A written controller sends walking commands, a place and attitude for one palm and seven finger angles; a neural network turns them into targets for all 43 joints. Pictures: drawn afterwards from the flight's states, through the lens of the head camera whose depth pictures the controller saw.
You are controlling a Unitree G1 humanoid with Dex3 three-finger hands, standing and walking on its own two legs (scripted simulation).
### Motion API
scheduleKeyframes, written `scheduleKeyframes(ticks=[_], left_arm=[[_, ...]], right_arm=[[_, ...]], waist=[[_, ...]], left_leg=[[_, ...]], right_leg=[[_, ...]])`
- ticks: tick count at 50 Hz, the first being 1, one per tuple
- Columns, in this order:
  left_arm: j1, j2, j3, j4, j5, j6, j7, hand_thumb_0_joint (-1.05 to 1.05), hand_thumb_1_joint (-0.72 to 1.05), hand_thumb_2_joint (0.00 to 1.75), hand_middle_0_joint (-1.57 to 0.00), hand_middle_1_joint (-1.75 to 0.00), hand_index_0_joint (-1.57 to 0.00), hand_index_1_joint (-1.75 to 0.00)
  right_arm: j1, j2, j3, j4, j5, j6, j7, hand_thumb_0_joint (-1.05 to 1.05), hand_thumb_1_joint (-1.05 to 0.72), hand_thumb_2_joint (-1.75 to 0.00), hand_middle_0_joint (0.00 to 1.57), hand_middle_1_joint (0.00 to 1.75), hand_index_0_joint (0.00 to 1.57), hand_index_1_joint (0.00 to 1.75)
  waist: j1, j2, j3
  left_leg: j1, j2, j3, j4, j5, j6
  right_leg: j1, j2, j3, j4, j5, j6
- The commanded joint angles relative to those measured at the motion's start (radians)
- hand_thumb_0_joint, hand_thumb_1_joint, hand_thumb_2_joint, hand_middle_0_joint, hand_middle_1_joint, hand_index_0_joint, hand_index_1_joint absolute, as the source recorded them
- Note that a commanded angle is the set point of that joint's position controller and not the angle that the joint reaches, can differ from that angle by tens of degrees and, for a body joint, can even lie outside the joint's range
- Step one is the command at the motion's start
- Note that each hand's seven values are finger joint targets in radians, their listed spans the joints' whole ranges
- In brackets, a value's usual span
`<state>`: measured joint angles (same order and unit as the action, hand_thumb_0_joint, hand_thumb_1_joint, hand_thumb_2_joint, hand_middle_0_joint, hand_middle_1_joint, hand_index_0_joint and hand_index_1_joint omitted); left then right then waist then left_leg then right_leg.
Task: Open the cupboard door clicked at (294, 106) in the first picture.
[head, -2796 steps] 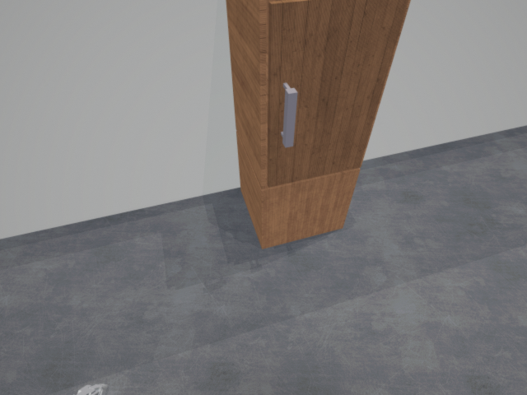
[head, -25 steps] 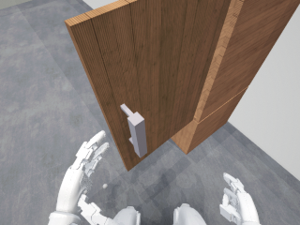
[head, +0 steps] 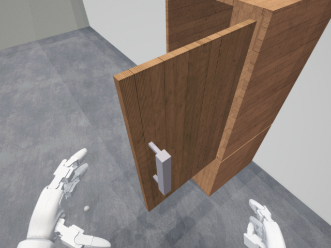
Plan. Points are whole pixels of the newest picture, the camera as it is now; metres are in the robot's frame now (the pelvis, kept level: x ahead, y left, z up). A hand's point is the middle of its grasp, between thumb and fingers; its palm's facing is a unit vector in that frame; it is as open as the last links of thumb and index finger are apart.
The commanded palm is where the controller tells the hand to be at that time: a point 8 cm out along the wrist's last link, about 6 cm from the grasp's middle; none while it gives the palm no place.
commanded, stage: draw the hand back to the body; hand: left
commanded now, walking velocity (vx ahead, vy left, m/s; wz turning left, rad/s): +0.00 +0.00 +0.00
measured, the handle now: (159, 169) +0.32 +0.05 +0.01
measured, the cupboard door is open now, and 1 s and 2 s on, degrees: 92 92 92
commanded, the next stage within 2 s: step back with the hand held close in 0.98 s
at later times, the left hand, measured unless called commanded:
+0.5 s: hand (26, 169) +0.20 +0.25 +0.19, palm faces +0.37 -0.83 -0.42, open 10.3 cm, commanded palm +0.15 +0.30 +0.21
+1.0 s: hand (15, 163) +0.20 +0.26 +0.20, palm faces +0.43 -0.81 -0.41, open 7.4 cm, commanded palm +0.15 +0.30 +0.22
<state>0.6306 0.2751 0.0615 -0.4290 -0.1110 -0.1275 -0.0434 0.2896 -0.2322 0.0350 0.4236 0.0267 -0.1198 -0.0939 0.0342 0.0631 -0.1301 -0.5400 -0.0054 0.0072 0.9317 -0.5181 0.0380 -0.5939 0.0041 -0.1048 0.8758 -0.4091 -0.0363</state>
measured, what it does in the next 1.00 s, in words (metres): rises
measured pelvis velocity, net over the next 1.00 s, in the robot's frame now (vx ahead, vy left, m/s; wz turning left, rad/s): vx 0.01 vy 0.00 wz -0.03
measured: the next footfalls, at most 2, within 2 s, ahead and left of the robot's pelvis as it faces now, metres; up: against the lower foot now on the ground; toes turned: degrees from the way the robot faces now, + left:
none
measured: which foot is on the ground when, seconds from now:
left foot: down 0.00-1.00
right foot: down 0.00-1.00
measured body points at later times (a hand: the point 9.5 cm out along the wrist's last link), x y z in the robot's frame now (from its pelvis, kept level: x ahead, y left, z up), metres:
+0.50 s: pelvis +0.02 +0.01 +0.05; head +0.00 -0.01 +0.49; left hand +0.18 +0.29 +0.21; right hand +0.20 -0.20 -0.03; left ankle -0.03 +0.09 -0.69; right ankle +0.02 -0.10 -0.69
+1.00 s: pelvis +0.01 +0.00 +0.05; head -0.01 -0.01 +0.50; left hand +0.17 +0.30 +0.23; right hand +0.19 -0.22 -0.03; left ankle -0.03 +0.09 -0.69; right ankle +0.02 -0.10 -0.69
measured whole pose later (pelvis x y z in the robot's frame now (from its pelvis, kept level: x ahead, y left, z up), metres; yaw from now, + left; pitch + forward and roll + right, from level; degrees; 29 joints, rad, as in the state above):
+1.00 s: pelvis +0.01 +0.00 +0.05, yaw -1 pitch -5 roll -1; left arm 0.47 0.34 0.33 -0.40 -0.05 -0.09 0.10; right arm 0.20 -0.23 0.03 0.64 -0.01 -0.13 -0.07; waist 0.07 0.07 0.03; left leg -0.03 -0.01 0.04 0.41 -0.29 0.04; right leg -0.10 0.02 -0.06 0.38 -0.19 -0.03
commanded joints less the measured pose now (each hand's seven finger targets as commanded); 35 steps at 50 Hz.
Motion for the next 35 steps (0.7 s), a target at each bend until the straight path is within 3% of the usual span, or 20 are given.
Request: scheduleKeyframes(ticks=[1, 6, 9, 16, 20, 26, 29, 31, 33, 35], left_arm=[[-0.014, 0.115, 0.084, -0.234, 0.065, 0.018, 0.135, 0.00, -0.12, 0.47, -0.16, -0.30, -0.16, -0.30], [-0.059, 0.148, 0.129, -0.229, 0.084, 0.025, 0.176, 0.00, 0.06, 0.54, -0.17, -0.30, -0.17, -0.30], [-0.095, 0.157, 0.152, -0.215, 0.088, 0.020, 0.184, 0.00, 0.17, 0.58, -0.17, -0.30, -0.17, -0.30], [-0.125, 0.184, 0.230, -0.216, 0.081, 0.004, 0.181, 0.00, 0.41, 0.69, -0.18, -0.30, -0.18, -0.30], [-0.146, 0.203, 0.286, -0.187, 0.072, -0.001, 0.178, 0.00, 0.55, 0.75, -0.19, -0.30, -0.19, -0.30], [-0.207, 0.245, 0.368, -0.209, 0.065, -0.018, 0.178, 0.00, 0.76, 0.84, -0.19, -0.30, -0.19, -0.30], [-0.251, 0.271, 0.406, -0.192, 0.061, -0.023, 0.180, 0.00, 0.87, 0.88, -0.20, -0.30, -0.20, -0.30], [-0.239, 0.241, 0.391, -0.165, 0.056, -0.022, 0.175, 0.00, 0.90, 0.90, -0.20, -0.30, -0.20, -0.30], [-0.225, 0.211, 0.361, -0.136, 0.055, -0.017, 0.167, 0.00, 0.90, 0.90, -0.20, -0.30, -0.20, -0.30], [-0.228, 0.214, 0.357, -0.128, 0.053, -0.015, 0.164, 0.00, 0.90, 0.90, -0.20, -0.30, -0.20, -0.30]], right_arm=[[-0.083, -0.088, -0.034, -0.135, -0.011, -0.037, -0.022, 0.00, -0.90, -0.90, 0.20, 0.30, 0.20, 0.30], [-0.112, -0.092, -0.023, -0.094, -0.016, -0.056, -0.026, 0.00, -0.90, -0.90, 0.20, 0.30, 0.20, 0.30], [-0.134, -0.096, -0.017, -0.066, -0.019, -0.071, -0.022, 0.00, -0.90, -0.90, 0.20, 0.30, 0.20, 0.30], [-0.160, -0.098, -0.022, -0.015, -0.023, -0.089, -0.003, 0.00, -0.90, -0.90, 0.20, 0.30, 0.20, 0.30], [-0.180, -0.099, -0.026, 0.006, -0.027, -0.081, 0.005, 0.00, -0.90, -0.90, 0.20, 0.30, 0.20, 0.30], [-0.191, -0.103, -0.036, 0.031, -0.030, -0.073, 0.013, 0.00, -0.90, -0.90, 0.20, 0.30, 0.20, 0.30], [-0.206, -0.107, -0.040, 0.042, -0.030, -0.070, 0.014, 0.00, -0.90, -0.90, 0.20, 0.30, 0.20, 0.30], [-0.206, -0.103, -0.041, 0.046, -0.030, -0.064, 0.017, 0.00, -0.90, -0.90, 0.20, 0.30, 0.20, 0.30], [-0.205, -0.108, -0.045, 0.046, -0.028, -0.055, 0.022, 0.00, -0.90, -0.90, 0.20, 0.30, 0.20, 0.30], [-0.213, -0.112, -0.049, 0.044, -0.028, -0.048, 0.024, 0.00, -0.90, -0.90, 0.20, 0.30, 0.20, 0.30]], waist=[[-0.002, -0.036, -0.019], [0.006, -0.038, 0.009], [0.012, -0.005, 0.049], [0.026, -0.005, 0.055], [0.033, -0.023, 0.086], [0.038, 0.024, 0.055], [0.040, 0.012, 0.081], [0.037, 0.013, 0.092], [0.033, -0.027, 0.112], [0.035, -0.029, 0.116]], left_leg=[[0.069, 0.023, -0.039, -0.252, 0.323, -0.013], [0.167, 0.028, -0.048, -0.345, 0.339, -0.016], [0.207, 0.031, -0.052, -0.398, 0.363, -0.023], [0.313, 0.045, -0.051, -0.484, 0.543, -0.045], [0.335, 0.046, -0.043, -0.526, 0.540, -0.044], [0.390, 0.045, -0.030, -0.556, 0.599, -0.048], [0.395, 0.044, -0.029, -0.571, 0.573, -0.044], [0.403, 0.043, -0.023, -0.579, 0.560, -0.040], [0.402, 0.046, -0.022, -0.586, 0.551, -0.035], [0.402, 0.044, -0.021, -0.592, 0.519, -0.029]], right_leg=[[0.221, -0.024, 0.075, -0.227, 0.183, 0.012], [0.297, -0.023, 0.068, -0.296, 0.188, 0.013], [0.340, -0.021, 0.064, -0.337, 0.198, 0.009], [0.451, -0.018, 0.061, -0.396, 0.312, 0.011], [0.492, -0.013, 0.065, -0.439, 0.327, 0.008], [0.545, -0.013, 0.076, -0.473, 0.378, 0.007], [0.548, -0.011, 0.079, -0.495, 0.368, 0.005], [0.545, -0.012, 0.080, -0.504, 0.365, 0.008], [0.539, -0.010, 0.076, -0.511, 0.360, 0.011], [0.543, -0.011, 0.081, -0.521, 0.348, 0.011]])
